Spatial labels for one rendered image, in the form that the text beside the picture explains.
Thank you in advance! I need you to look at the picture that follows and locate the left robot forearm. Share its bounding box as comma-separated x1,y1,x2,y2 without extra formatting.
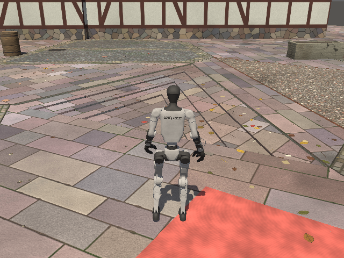
145,129,154,146

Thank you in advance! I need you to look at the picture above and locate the robot right upper arm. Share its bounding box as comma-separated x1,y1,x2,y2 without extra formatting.
184,109,198,139

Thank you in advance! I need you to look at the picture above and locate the right robot forearm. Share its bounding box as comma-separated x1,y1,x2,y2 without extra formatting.
193,131,204,152

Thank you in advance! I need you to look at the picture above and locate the robot left hand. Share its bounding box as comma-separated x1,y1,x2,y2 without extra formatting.
144,144,157,154

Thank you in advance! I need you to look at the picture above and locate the robot left thigh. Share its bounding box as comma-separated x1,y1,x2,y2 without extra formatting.
154,150,165,185

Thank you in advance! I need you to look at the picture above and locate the robot left upper arm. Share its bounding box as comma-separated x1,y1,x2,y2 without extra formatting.
148,108,162,137

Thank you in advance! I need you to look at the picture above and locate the robot right hand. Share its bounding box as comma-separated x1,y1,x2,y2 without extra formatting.
192,150,205,162

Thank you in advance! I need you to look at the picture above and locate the humanoid robot head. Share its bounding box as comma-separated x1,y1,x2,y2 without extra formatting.
164,85,182,111

